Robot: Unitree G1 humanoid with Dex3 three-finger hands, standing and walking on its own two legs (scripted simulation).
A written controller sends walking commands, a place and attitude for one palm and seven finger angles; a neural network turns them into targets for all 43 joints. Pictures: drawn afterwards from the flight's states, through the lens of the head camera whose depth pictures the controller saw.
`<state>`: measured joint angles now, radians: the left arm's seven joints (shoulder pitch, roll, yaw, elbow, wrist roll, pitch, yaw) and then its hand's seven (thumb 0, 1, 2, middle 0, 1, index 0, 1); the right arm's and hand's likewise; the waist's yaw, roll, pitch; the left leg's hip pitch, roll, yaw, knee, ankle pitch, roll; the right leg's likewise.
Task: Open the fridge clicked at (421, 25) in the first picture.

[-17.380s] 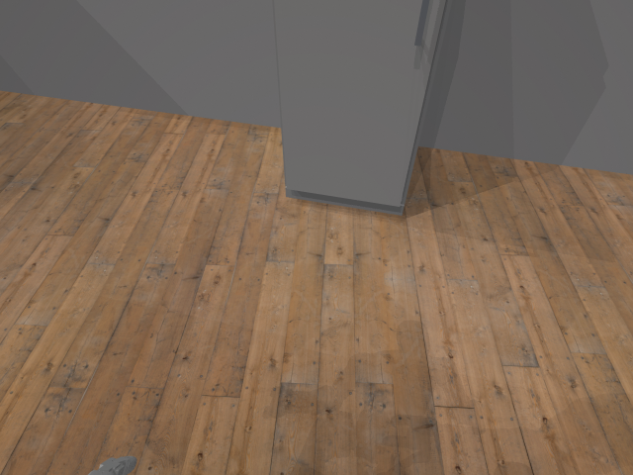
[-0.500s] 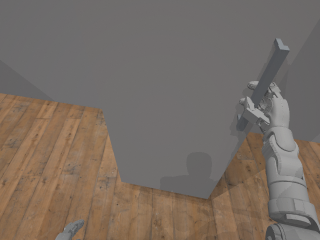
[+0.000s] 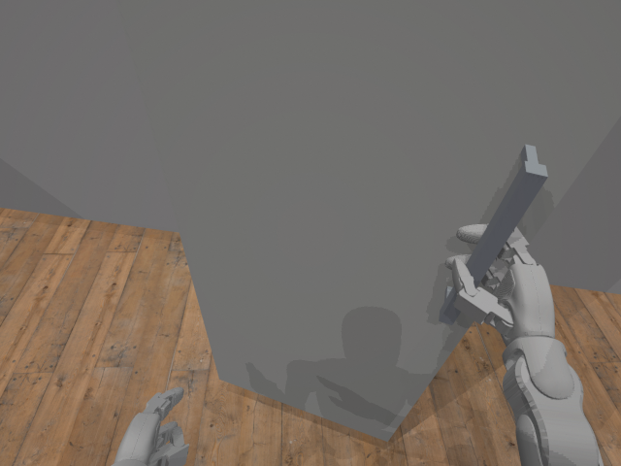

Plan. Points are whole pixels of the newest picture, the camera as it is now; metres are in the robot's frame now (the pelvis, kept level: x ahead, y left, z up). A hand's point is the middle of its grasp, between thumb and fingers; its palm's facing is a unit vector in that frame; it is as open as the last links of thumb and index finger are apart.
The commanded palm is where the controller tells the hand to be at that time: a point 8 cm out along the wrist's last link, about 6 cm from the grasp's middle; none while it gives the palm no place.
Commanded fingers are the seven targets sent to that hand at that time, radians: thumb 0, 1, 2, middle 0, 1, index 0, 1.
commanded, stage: walk backward, drawing the door open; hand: right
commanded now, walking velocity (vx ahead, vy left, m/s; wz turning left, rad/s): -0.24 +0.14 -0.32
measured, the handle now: (481, 247) +0.35 -0.17 +0.15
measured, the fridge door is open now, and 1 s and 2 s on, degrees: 11 44 75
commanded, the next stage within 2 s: stop walking and hold the door back in 1.82 s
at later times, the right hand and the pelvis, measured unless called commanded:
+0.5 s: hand (427, 377) +0.20 -0.09 +0.13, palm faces +0.18 +0.96 -0.20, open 6.4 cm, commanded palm +0.15 -0.14 +0.13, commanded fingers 0.00 -0.90 -0.90 0.45 1.40 0.45 1.40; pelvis -0.08 +0.06 -0.01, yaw -7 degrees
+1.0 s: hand out of the picture +0.08 +0.02 +0.12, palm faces +0.35 +0.92 -0.20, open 7.1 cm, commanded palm +0.04 -0.01 +0.13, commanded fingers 0.00 -0.90 -0.90 0.45 1.40 0.45 1.40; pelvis -0.13 +0.22 -0.02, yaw -30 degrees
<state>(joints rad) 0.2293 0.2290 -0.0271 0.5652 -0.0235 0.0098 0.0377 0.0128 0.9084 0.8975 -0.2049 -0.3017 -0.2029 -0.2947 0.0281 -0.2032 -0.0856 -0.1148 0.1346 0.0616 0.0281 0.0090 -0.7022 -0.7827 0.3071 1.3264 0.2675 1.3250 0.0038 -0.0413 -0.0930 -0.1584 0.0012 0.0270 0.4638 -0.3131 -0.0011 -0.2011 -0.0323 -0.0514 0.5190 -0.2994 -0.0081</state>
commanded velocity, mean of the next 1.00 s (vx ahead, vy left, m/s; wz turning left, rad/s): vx -0.17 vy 0.34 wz -0.69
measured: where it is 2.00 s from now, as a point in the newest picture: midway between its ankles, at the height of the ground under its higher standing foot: outside the picture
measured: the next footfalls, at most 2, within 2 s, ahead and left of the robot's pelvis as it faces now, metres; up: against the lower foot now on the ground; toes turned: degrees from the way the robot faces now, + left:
right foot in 0.68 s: -0.08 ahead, -0.04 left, +0.00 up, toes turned -18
left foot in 0.94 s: -0.04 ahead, +0.31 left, +0.00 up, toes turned -27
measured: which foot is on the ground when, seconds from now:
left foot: down 0.00-0.68, up 0.70-0.92, down 0.94-1.00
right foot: down 0.00-0.46, up 0.48-0.66, down 0.68-0.96, up 0.98-1.00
